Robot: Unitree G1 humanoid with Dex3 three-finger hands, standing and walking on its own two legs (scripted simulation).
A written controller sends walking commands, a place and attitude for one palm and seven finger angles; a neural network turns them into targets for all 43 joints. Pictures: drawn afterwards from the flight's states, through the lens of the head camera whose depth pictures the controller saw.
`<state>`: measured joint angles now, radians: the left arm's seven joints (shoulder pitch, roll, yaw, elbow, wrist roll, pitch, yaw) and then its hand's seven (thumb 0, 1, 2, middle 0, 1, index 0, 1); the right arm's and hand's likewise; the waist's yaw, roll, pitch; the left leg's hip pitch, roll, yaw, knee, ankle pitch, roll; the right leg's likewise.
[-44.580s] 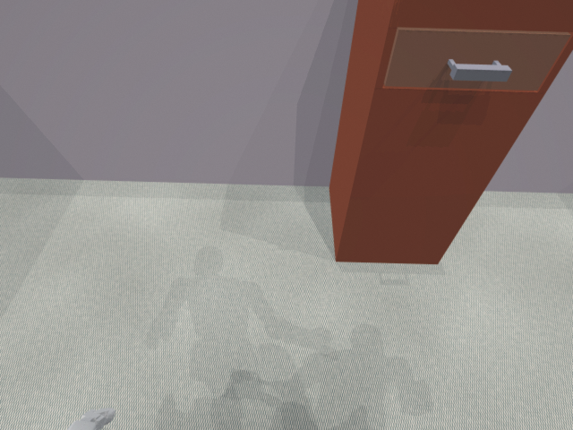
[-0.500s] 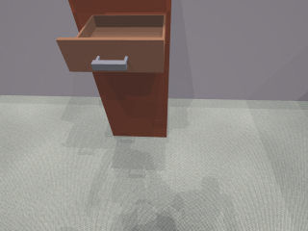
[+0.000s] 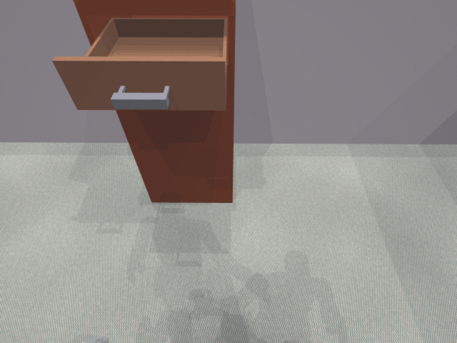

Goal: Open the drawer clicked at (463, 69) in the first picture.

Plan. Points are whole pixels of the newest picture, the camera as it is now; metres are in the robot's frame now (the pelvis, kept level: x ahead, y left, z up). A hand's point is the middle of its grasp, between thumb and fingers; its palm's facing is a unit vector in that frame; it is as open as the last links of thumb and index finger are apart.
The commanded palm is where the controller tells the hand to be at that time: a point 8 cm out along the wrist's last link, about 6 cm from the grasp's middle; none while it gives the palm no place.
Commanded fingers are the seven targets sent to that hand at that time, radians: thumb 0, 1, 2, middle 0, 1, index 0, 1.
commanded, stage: look to check the result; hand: left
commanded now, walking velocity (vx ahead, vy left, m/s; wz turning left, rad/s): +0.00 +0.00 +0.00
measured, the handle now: (142, 95) +0.62 +0.23 +0.09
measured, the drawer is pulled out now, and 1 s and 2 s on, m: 0.24 0.24 0.24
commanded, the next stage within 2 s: stand and wait in 0.54 s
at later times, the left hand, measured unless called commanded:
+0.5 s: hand out of the picture +0.09 +0.25 -0.15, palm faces -0.02 -0.94 -0.35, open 7.4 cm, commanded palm none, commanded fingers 0.00 0.90 0.90 -0.20 -0.30 -0.20 -0.30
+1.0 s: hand out of the picture +0.12 +0.25 -0.15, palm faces -0.03 -0.94 -0.34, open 7.4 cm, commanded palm none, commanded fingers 0.00 0.90 0.90 -0.20 -0.30 -0.20 -0.30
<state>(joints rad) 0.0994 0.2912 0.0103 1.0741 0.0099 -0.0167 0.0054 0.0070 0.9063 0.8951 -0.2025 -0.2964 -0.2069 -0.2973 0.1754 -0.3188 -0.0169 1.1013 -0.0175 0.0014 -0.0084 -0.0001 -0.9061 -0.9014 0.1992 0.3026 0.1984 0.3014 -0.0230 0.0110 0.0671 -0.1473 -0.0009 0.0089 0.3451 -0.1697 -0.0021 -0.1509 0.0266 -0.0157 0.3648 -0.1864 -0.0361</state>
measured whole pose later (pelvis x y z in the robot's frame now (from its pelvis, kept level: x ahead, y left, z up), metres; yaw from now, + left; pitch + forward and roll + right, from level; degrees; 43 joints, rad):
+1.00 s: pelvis +0.03 +0.00 +0.00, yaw +0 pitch -1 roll +0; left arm 0.11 0.33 0.01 1.09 0.01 -0.02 0.01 0.01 0.91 0.90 -0.20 -0.30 -0.21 -0.30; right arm 0.12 -0.33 -0.01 1.11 -0.01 0.00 -0.01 0.00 -0.90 -0.90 0.20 0.30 0.20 0.30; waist -0.01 0.00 0.06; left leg -0.08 0.00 0.01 0.29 -0.19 0.00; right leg -0.08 0.03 -0.01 0.29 -0.19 -0.03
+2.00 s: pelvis +0.03 +0.01 +0.00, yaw +0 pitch -1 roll +0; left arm 0.11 0.35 0.01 1.09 0.01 -0.02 0.01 0.01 0.91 0.90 -0.20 -0.30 -0.21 -0.30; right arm 0.11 -0.33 -0.01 1.11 -0.01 0.00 -0.01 0.00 -0.90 -0.90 0.20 0.30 0.20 0.30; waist -0.01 -0.01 0.07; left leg -0.08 -0.01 0.02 0.28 -0.19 0.01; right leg -0.07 0.02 -0.01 0.28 -0.19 -0.02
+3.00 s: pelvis +0.03 +0.01 +0.00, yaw +0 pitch -1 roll +0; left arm 0.11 0.35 0.00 1.09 0.01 -0.02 0.00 0.01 0.91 0.90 -0.20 -0.30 -0.21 -0.30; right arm 0.11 -0.33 -0.01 1.11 -0.01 0.00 -0.01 0.00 -0.90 -0.90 0.20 0.30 0.20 0.30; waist -0.01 -0.01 0.07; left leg -0.07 0.00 0.01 0.27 -0.18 0.00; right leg -0.07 0.02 -0.01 0.28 -0.19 -0.03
